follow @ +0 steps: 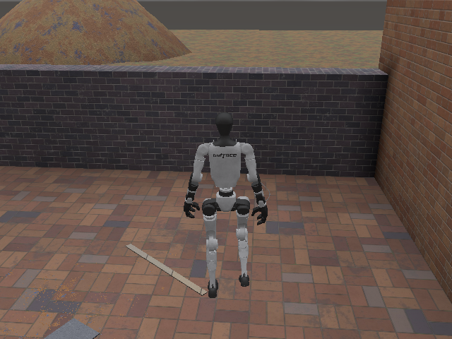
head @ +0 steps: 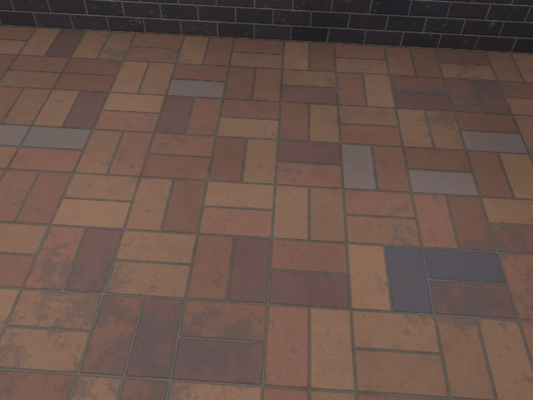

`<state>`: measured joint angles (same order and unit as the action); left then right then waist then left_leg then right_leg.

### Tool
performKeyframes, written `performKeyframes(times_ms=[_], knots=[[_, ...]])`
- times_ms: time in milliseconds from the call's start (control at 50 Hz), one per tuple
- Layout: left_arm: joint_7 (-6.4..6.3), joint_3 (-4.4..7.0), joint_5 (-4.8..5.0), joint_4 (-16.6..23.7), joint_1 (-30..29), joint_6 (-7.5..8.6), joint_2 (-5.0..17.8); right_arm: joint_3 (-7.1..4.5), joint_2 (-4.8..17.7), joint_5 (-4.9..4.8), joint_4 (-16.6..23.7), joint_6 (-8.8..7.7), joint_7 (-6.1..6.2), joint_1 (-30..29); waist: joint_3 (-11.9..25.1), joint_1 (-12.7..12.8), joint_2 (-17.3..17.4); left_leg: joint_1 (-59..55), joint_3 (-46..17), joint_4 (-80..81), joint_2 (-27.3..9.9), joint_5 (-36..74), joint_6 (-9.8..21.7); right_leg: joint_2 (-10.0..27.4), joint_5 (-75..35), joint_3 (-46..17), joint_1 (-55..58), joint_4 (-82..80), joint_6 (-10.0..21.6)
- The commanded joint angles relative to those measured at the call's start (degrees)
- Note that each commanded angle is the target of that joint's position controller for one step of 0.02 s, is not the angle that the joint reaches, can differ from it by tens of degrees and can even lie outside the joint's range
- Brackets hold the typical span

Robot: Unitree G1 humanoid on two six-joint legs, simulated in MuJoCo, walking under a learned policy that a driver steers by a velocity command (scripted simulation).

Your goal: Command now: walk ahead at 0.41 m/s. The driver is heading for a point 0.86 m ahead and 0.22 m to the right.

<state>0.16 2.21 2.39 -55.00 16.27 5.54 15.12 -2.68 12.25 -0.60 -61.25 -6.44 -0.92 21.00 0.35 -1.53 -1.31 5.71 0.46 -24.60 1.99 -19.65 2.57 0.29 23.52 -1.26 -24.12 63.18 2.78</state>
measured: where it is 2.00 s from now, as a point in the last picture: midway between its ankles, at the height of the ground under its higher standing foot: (283, 261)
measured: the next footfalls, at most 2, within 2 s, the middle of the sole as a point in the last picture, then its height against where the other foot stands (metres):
right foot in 0.30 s outside the picture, level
left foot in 0.86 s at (228, 354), level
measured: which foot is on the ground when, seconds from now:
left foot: down 0.00-0.32, up 0.34-0.84, down 0.86-1.00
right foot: up 0.00-0.28, down 0.30-0.88, up 0.90-1.00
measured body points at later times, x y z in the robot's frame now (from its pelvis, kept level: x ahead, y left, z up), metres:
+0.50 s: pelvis +0.26 -0.07 +0.00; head +0.28 -0.07 +0.45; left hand +0.33 +0.20 -0.12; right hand +0.34 -0.33 -0.13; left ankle +0.26 +0.10 -0.65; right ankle +0.30 -0.14 -0.74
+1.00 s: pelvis +0.55 +0.00 +0.00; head +0.57 +0.01 +0.45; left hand +0.59 +0.28 -0.14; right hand +0.66 -0.26 -0.11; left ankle +0.60 +0.09 -0.74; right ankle +0.47 -0.15 -0.65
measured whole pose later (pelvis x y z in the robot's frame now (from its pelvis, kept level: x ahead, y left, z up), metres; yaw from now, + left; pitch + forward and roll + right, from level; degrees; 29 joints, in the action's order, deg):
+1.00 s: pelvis +0.55 +0.00 +0.00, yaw -3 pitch +1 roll +0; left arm -0.1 2.7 2.1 -55.2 17.8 4.5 16.1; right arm -2.7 13.9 0.2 -50.4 -6.2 -1.3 9.5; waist -1.9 0.5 -2.0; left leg 17.4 5.2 -25.2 0.6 -8.9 2.7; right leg 2.5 19.9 -3.0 -24.9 66.5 2.8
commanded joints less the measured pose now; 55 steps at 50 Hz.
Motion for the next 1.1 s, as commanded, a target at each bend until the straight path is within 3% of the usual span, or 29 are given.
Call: performKeyframes(times_ms=[20,60,120,160,200,240,280,300,320,340,360,380,400,440,500,560,640,740,800,840,860,880,900,920,940,960,980,1020,1100], knots=[[1.04,0.9,-0.51,6.88,-9.43,1.74,3.66,0.21,4.56,0.2,0.04,0.62,0.0,6.83,-5.36,-1.73,4.94,-18.13,-17.11,12.36,-16.99,25.86,8.91,5.81,-5.9,-0.46,-29.85,3.74,0.83],[1.88,0.27,-0.97,8.0,-11.09,1.13,1.6,0.65,4.5,0.27,0.72,1.53,0.82,6.15,-5.76,-1.15,5.76,-12.13,-12.03,15.09,-14.37,26.95,8.34,5.84,-10.76,2.09,-25.32,-2.47,-1.01],[2.02,-1.13,-1.3,11.69,-19.62,0.7,-0.63,0.42,7.97,0.56,2.27,1.61,2.22,4.3,-8.44,-2.01,5.9,0.63,-6.21,19.64,-10.92,23.65,7.56,3.16,-20.79,5.17,-12.94,-20.56,-2.92],[1.91,-0.88,-0.88,12.98,-21.82,0.3,1.17,-0.19,10.15,-0.01,1.61,1.14,2.43,6.67,-8.87,-1.99,7.48,0.92,-6.24,21.8,-12.58,22.3,7.56,1.82,-24.02,5.15,-7.85,-26.66,-2.42],[2.01,-0.39,-0.54,13.82,-22.65,0.14,3.19,-0.53,10.21,-0.81,1.21,0.99,2.41,7.14,-9.35,-0.97,7.43,-3.59,-5.72,20.67,-14.51,24.9,6.78,1.67,-25.2,3.65,-7.26,-31.09,-0.75],[2.09,0.73,-0.67,13.38,-19.4,0.28,5.51,-0.99,10.93,-0.41,1.48,1.45,2.28,6.24,-5.73,1.88,7.91,-9.01,-4.6,14.35,-15.8,40.25,5.23,0.2,-23.59,3.66,-2.61,-32.17,1.31],[1.64,2.92,-0.45,9.21,-5.37,-0.17,8.83,-1.12,10.86,0.62,2.24,2.76,2.15,4.95,3.75,9.02,8.6,-8.6,-1.89,-3.33,-13.49,56.09,3.08,-2.86,-20.16,5.64,13.99,-30.91,4.11],[1.16,3.87,-0.62,6.77,4.37,-0.56,11.09,-0.48,9.57,1.25,3.45,3.06,2.05,4.77,9.82,12.79,5.97,2.67,-1.22,-18.75,-11.29,45.15,1.63,3.28,-18.06,-1.2,30.15,-29.51,6.66],[1.29,4.9,-2.18,4.99,10.25,-0.66,16.56,1.97,0.18,1.15,4.28,2.06,1.23,13.19,20.45,8.31,-11.51,23.43,-0.71,-43.68,-0.14,8.69,-1.95,19.43,-2.64,-30.53,49.47,-36.25,16.75],[1.66,3.46,-2.06,4.8,8.89,-0.58,11.67,1.56,2.81,-0.2,3.2,0.27,0.61,11.75,21.46,8.91,-11.71,29.95,-8.93,-53.02,1.2,-11.38,-0.76,21.61,5.94,-46.02,47.34,-48.4,17.36],[1.75,2.54,-1.67,5.5,2.43,-0.1,8.87,0.1,7.91,-2.03,5.88,-0.75,0.38,4.66,9.32,7.34,-8.74,35.64,-7.81,-56.12,-2.3,-8.17,0.54,19.99,6.75,-37.86,37.46,-49.77,13.87],[1.89,1.96,-1.76,6.72,-3.25,0.3,7.14,-0.05,8.93,-2.21,7.25,-1.15,0.74,0.22,3.95,5.52,-3.21,34.06,-6.39,-53.82,-5.66,-2.25,1.28,18.06,1.0,-29.19,27.31,-51.0,12.19],[2.23,1.5,-2.32,7.07,-6.73,0.7,5.71,-0.43,8.7,-1.53,7.48,-0.89,1.3,-1.38,0.89,3.39,-0.32,31.03,-5.44,-50.26,-8.03,1.77,1.21,15.73,-6.26,-22.2,18.93,-52.32,11.05],[2.63,1.01,-2.99,6.56,-8.87,1.19,3.95,-0.62,6.42,-0.65,6.95,0.79,1.83,1.42,0.22,-0.13,-3.0,24.13,-5.82,-45.27,-10.53,4.89,0.94,12.03,-11.3,-14.29,10.83,-55.09,9.95],[2.05,1.23,-2.72,4.56,-5.73,1.56,5.46,-0.87,5.99,-0.06,8.51,2.13,2.21,-1.31,-2.31,-0.62,-2.48,26.57,-4.47,-39.32,-11.37,8.08,-0.62,11.11,-14.17,-9.62,7.61,-58.19,11.43],[0.63,1.66,-2.63,3.24,-1.73,1.24,7.46,-1.19,6.73,0.62,11.48,1.88,2.19,-9.08,-3.91,1.25,-0.76,33.61,-4.37,-28.7,-11.79,17.32,-2.37,11.42,-16.55,-8.35,11.49,-59.14,11.43],[-0.33,1.72,-1.9,1.99,2.47,0.59,8.38,-0.59,5.29,0.24,13.91,1.0,1.28,-17.44,-4.37,4.12,-0.67,31.7,-1.82,-14.17,-9.23,27.05,-2.88,9.81,-19.33,-3.96,14.63,-58.77,9.25],[-0.5,2.01,-1.43,-0.55,7.9,-0.85,8.78,0.07,5.45,-0.48,17.19,0.39,-0.43,-25.2,-5.94,6.5,-0.52,33.21,-1.41,-6.05,-7.48,23.71,-1.95,12.88,-21.95,-3.83,24.52,-54.8,8.93],[-0.68,2.55,-1.35,-0.72,7.4,-1.81,9.82,-0.39,7.42,-0.66,18.02,-0.11,-1.26,-23.95,-4.3,4.4,-2.21,29.19,-0.68,-3.47,-5.94,16.83,0.26,14.98,-30.55,-4.58,29.21,-49.88,7.64],[-0.63,2.36,-1.6,0.03,5.15,-2.41,9.64,-2.33,11.02,-0.59,14.89,-0.31,-1.03,-12.37,3.01,-2.08,-2.8,12.11,2.33,-1.46,-2.41,15.69,3.0,11.55,-48.12,-1.45,27.51,-36.08,5.51],[-0.57,1.29,-2.29,1.3,5.33,-2.31,7.39,-3.73,14.88,0.13,12.28,-0.34,-0.46,-1.22,11.43,-6.22,-0.28,-6.51,-4.29,-4.14,-8.66,16.75,6.45,8.51,-41.35,0.23,16.97,-20.85,3.69],[0.0,-0.77,-2.38,2.17,11.43,-1.11,0.47,-5.22,20.4,0.94,10.8,0.24,-0.15,5.63,19.85,-4.68,13.2,-29.13,-30.27,-0.91,-23.59,7.15,15.02,-1.83,-14.31,3.47,-7.76,1.92,-0.96],[0.11,-0.3,-1.22,1.18,10.3,0.29,3.12,-3.65,15.18,0.71,11.0,0.33,-0.18,5.69,22.25,-5.85,13.78,-29.79,-41.64,6.1,-26.32,3.15,15.78,-2.99,9.05,-6.0,-14.89,10.43,-0.33],[0.21,1.25,0.66,2.63,5.32,0.97,8.3,-2.6,12.09,0.5,11.57,0.25,0.0,0.97,12.87,-5.14,10.71,-22.19,-32.13,7.02,-24.54,3.15,12.41,0.25,6.02,-7.17,-19.4,13.41,0.68],[-0.05,1.41,0.85,3.34,2.22,1.05,8.48,-1.98,10.21,0.5,12.64,0.15,0.09,-3.94,7.66,-3.26,7.44,-13.64,-23.59,8.64,-22.25,6.51,10.28,3.64,0.47,-5.48,-18.37,11.31,0.87],[-0.46,1.66,0.19,3.5,0.63,0.65,7.63,-1.48,8.34,0.64,12.85,-0.06,-0.09,-7.44,3.6,-1.68,5.4,-6.42,-18.06,11.36,-19.97,8.86,8.98,5.53,-3.69,-4.87,-16.45,7.45,0.51],[-0.7,2.09,-0.22,3.13,1.49,-0.31,6.79,-1.02,6.85,1.01,12.85,-0.46,-0.23,-9.6,1.46,0.33,6.51,-1.47,-13.09,13.62,-17.76,11.02,7.62,7.19,-6.66,-5.19,-13.11,4.69,0.32],[-0.56,1.81,-0.33,2.59,3.56,-1.97,3.56,-1.18,6.8,1.5,11.98,-0.9,-0.36,-10.23,0.06,2.04,6.97,3.65,-7.38,16.31,-16.37,15.71,7.68,7.73,-9.5,-4.8,-9.78,3.55,-0.35],[-0.56,2.21,-0.86,5.28,-0.89,-2.82,3.17,-1.87,8.73,1.88,10.46,-1.06,0.76,-8.62,-2.61,2.18,4.84,3.18,0.67,18.1,-15.76,23.09,8.03,7.42,-18.8,-5.84,-15.55,-4.37,-1.64]])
